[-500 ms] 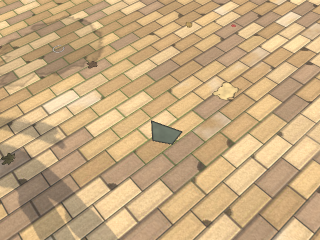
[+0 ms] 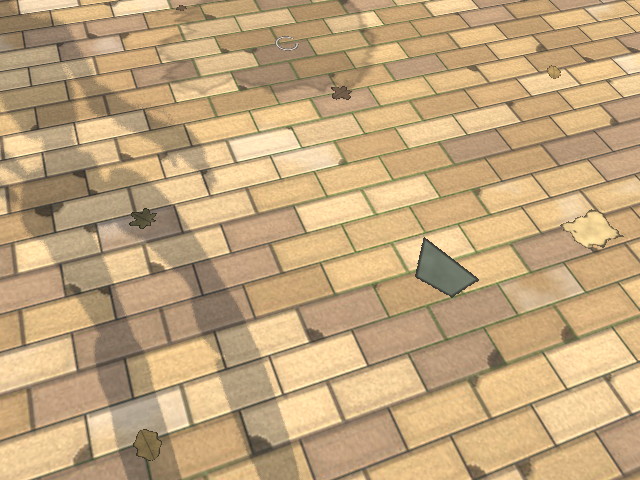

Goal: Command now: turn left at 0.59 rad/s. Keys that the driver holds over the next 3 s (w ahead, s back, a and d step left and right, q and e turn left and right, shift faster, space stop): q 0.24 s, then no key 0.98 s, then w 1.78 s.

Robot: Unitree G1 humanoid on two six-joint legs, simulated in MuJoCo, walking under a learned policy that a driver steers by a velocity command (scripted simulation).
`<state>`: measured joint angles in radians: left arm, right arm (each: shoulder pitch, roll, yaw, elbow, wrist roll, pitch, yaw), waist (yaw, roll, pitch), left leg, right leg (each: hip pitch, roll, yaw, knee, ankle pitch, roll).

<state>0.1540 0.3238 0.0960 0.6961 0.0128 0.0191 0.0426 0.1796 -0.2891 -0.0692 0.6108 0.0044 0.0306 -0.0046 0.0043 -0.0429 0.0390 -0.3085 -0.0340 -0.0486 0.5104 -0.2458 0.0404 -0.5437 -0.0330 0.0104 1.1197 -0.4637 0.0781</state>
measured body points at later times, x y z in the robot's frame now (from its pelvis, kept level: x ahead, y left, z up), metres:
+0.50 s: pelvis +0.00 -0.02 +0.00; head +0.03 -0.04 +0.45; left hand +0.08 +0.27 -0.08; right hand +0.22 -0.27 -0.10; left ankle -0.06 +0.11 -0.67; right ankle +0.04 -0.13 -0.74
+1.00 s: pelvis -0.01 +0.01 +0.00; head -0.01 +0.02 +0.45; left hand +0.03 +0.30 -0.12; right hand +0.18 -0.19 -0.12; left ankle -0.06 +0.12 -0.74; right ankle +0.04 -0.13 -0.74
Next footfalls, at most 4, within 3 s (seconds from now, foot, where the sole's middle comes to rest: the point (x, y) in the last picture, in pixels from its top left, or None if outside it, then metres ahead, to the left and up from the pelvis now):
0.32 right None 0.08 -0.12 -0.78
0.64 left None -0.02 0.12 -0.78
1.94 left None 0.41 0.20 -0.78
2.48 right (298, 339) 0.76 0.04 -0.78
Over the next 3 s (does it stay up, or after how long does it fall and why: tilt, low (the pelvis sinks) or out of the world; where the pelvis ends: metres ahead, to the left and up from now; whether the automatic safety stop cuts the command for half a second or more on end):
stays up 0.84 0.17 -0.01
